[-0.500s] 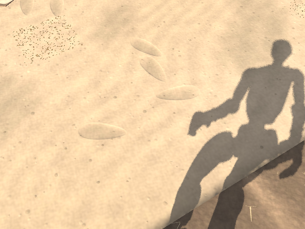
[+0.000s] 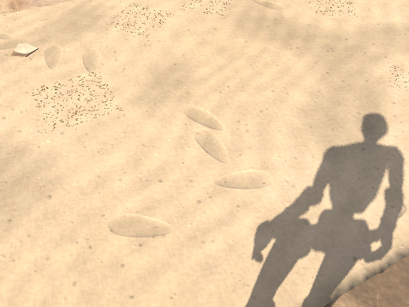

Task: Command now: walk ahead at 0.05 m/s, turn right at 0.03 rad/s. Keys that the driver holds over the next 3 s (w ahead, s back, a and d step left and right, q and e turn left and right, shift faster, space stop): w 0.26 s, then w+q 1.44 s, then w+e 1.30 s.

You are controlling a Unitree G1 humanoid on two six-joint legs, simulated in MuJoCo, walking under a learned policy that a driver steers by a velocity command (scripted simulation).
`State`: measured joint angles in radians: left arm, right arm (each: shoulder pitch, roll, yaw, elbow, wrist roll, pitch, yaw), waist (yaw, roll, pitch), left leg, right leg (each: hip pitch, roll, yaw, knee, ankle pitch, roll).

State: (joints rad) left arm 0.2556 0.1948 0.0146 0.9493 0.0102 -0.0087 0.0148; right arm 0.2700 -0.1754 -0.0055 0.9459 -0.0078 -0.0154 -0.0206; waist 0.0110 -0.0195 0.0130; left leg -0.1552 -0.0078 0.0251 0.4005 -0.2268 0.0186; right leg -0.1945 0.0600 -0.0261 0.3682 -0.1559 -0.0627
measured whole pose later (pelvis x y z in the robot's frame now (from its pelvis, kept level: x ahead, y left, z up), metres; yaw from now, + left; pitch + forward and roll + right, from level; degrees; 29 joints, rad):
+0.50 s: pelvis +0.14 -0.04 +0.00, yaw +5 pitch +0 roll +0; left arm 0.40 0.19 0.04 1.01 0.02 -0.09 0.02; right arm 0.25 -0.24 -0.07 0.98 -0.02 -0.03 0.04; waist 0.01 0.03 0.02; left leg -0.49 0.03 -0.02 0.94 -0.21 0.08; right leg -0.03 0.04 -0.13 0.26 -0.25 -0.07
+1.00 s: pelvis +0.42 +0.04 -0.10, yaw +22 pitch +0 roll +1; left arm 0.24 0.19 0.03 0.92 0.05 -0.08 0.02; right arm 0.28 -0.25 -0.07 0.97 -0.02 -0.03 0.00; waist 0.00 0.01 0.08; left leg -0.27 -0.17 0.05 0.50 -0.24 0.18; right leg -0.57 -0.08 0.03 1.50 -0.47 0.00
